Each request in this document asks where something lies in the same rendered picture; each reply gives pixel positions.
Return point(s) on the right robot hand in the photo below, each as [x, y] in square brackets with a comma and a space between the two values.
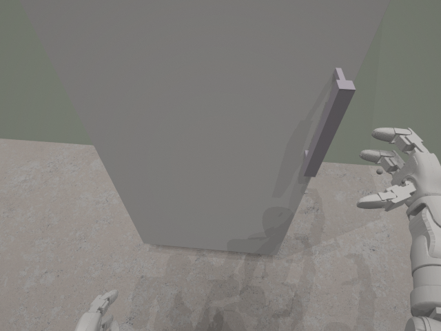
[422, 170]

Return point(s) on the right robot upper arm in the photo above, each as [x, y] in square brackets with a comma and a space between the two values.
[422, 324]

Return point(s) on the robot right forearm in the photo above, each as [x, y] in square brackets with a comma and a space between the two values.
[425, 255]

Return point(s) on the fridge door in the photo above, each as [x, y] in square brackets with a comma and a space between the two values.
[201, 110]

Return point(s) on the handle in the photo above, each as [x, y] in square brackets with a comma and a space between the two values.
[335, 109]

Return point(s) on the left robot hand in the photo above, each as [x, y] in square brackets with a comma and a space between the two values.
[93, 321]

